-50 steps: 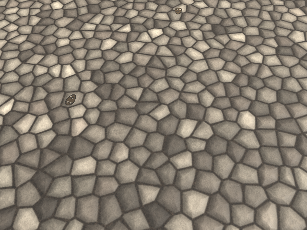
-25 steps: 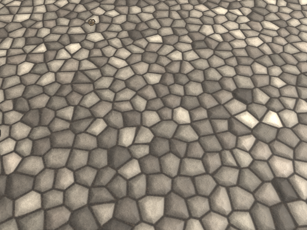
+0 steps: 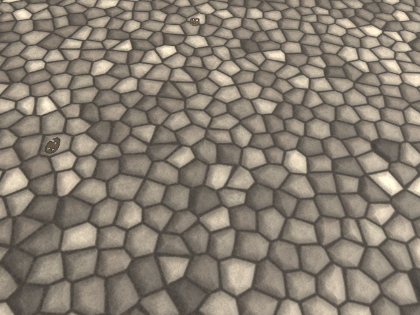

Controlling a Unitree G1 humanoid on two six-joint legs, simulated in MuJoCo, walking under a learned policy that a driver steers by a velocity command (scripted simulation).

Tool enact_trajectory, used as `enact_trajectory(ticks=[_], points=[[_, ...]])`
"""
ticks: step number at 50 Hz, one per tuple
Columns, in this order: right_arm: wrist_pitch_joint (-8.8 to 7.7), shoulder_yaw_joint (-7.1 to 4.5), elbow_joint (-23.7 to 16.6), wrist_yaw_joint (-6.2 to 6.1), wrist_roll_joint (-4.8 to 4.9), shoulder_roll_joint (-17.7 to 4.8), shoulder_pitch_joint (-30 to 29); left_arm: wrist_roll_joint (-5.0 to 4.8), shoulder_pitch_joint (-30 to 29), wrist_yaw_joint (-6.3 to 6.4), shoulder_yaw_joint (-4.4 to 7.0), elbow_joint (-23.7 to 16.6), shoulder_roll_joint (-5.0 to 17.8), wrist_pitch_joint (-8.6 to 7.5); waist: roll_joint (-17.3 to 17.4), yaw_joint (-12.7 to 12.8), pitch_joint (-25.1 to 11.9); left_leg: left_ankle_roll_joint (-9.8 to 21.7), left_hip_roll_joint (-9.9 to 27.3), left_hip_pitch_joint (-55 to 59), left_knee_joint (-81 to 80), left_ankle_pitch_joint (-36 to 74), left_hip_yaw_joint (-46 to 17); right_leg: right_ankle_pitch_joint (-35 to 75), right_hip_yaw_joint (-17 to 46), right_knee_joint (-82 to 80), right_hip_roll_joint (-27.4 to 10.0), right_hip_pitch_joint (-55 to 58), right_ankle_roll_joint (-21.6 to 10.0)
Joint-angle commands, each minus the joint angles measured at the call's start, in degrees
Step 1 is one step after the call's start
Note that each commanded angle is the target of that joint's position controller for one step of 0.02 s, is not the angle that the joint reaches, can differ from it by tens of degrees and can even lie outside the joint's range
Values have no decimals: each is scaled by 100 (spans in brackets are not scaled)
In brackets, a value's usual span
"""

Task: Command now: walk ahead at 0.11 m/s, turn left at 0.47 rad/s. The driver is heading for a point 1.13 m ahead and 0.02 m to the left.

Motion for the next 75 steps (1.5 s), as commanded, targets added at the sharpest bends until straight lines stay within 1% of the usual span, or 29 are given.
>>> enact_trajectory(ticks=[1,2,3,5,13,18,22,24,25,26,27,28,31,34,40,43,46,48,49,50,51,52,53,55,60,66,70,73,75], points=[[-37,-343,-123,-11,-36,-1206,720,42,-488,-48,89,-641,504,-76,880,-168,-45,1356,2006,595,-2117,-879,-3040,-502,666,1768,31,-1739,-54],[-2,-269,-242,-28,-6,-958,292,1,-418,-133,136,-569,640,-136,801,-19,218,1088,1641,400,-2360,-1859,-2788,37,660,1616,-71,-1784,-48],[-17,-236,-314,-59,18,-875,143,46,-388,-204,163,-545,696,-194,987,8,297,960,1444,499,-2497,-1819,-2695,360,612,1548,-84,-1861,4],[-103,-226,-273,-54,13,-835,307,128,-272,-301,142,-450,606,-265,798,-28,93,942,1224,819,-2451,-1068,-2430,797,559,1519,-53,-1846,131],[-335,-312,-29,-23,8,-1013,1092,68,-787,-330,85,-704,489,-423,824,-351,114,1117,1172,1116,-2317,-407,-2597,1222,542,440,-46,-2170,397],[-443,-292,64,-36,-28,-959,1271,51,-1068,-394,3,-899,377,-543,856,-479,164,1050,1185,936,-2100,218,-2491,1340,404,-380,-26,-1673,262],[-524,-304,46,-52,-23,-1059,1009,6,-511,-364,20,-897,445,-635,881,-89,99,770,1249,374,-1702,1417,-2459,1252,264,-1043,143,-190,-36],[-578,-248,38,-35,24,-940,864,50,657,-240,140,-559,674,-732,397,505,-424,472,754,-155,-329,2497,-1973,1296,405,-1618,152,1648,-251],[-630,-140,-122,-12,45,-593,778,144,1629,-148,247,-479,1142,-780,-457,919,-1161,257,295,-717,1441,1761,-1313,-112,1923,-2123,-1140,2714,-569],[-627,-99,-212,7,112,-347,1167,112,1942,-152,379,-263,1679,-712,-1710,655,-1342,85,-613,-2138,2712,-1100,-816,-1339,4513,-3090,-2115,3294,-1112],[-552,-145,-65,-37,-34,-719,1009,40,1468,-203,278,-317,1103,-669,-532,394,-508,193,-151,-2594,3376,-867,-1036,-1892,4448,-3143,-2061,2549,-1091],[-556,-152,-58,32,-73,-717,772,-12,986,-237,181,-451,722,-684,-53,233,-64,236,80,-2534,3374,-331,-1016,-1276,3682,-3086,-1802,1945,-1027],[-497,-89,-48,160,-160,-521,540,9,828,-249,31,-364,292,-810,-245,48,-27,83,456,-2183,3011,289,-661,939,2129,-3205,-1133,1458,-859],[-436,-46,-110,219,-182,-445,246,-65,1222,-282,35,-127,332,-924,-301,33,-74,-75,552,-2472,2971,521,-354,2428,1628,-3243,-1043,1606,-1013],[-442,143,-608,283,-143,-135,-1293,-94,1771,-274,-22,239,243,-905,-218,294,138,-291,596,-2609,1323,1397,286,4005,822,-3304,-725,1638,-990],[-461,188,-777,260,-106,-132,-1773,-93,2023,-232,-18,401,350,-892,-226,382,189,-215,425,-2128,464,1669,362,4392,973,-3195,-837,1716,-982],[-504,132,-741,168,-99,-322,-1543,-74,1899,-180,6,451,483,-851,-219,139,44,-19,273,-1564,88,1413,241,5377,1128,-2671,-1022,2065,-904],[-582,17,-394,57,-106,-561,-468,-67,1763,-177,21,449,542,-822,-179,-332,-539,178,27,-192,-335,1195,264,6191,1062,-1422,-854,2037,-742],[-649,-69,-161,-22,-180,-768,387,-107,1711,-198,9,414,506,-818,-34,-703,-1030,324,370,1145,-525,1308,-12,5334,925,-310,-615,1337,-656],[-672,-189,-114,-113,-316,-1288,1250,-119,1856,-213,-71,199,151,-825,736,-858,-1887,532,1937,2475,-564,620,-1606,2879,657,1380,-187,321,-601],[-576,-264,-121,-77,-242,-1499,1019,-298,2577,-187,-102,201,-212,-757,1868,-389,-2443,1169,3044,3162,-1355,-2,-3983,-517,477,3013,597,-1207,-483],[-525,-185,-279,-32,-97,-987,447,-107,2191,-144,38,281,391,-671,792,-298,-1580,1055,2753,2332,-1566,-487,-3611,-121,772,3303,162,-1614,-536],[-561,-69,-332,-21,-75,-559,-14,-93,1741,-196,61,218,308,-664,510,-188,-780,925,2461,1507,-1756,-288,-2683,360,795,3131,-38,-1621,-534],[-674,-7,-213,-39,-84,-304,-137,-21,1505,-274,65,180,100,-583,571,44,-208,619,1975,559,-2077,792,-1473,702,774,2672,-332,-1297,-482],[-894,-45,16,-55,10,-346,199,45,1079,-449,79,-21,-95,-334,611,221,-88,501,1769,420,-2423,1747,-283,1339,594,2407,-455,-1617,-322],[-861,-36,242,-82,-17,-348,614,28,-176,-578,-10,-508,-210,-361,572,31,169,356,1528,698,-2385,2636,718,2507,190,817,-365,-1964,-228],[-797,-60,431,-143,-23,-489,1048,68,-883,-634,-77,-806,-217,-378,569,-187,259,298,1715,1327,-2182,3356,1044,2428,-272,-129,-213,-1819,-428],[-688,-86,501,-212,-49,-635,1096,95,-827,-608,-42,-863,-119,-381,694,-57,91,240,1817,1836,-1470,5218,1311,1697,-535,-436,134,-1368,-724],[-586,-136,501,-238,-66,-821,1035,97,-201,-547,44,-705,33,-394,828,252,-315,251,1861,1976,-312,6503,1419,1053,-655,-553,526,-602,-1000]])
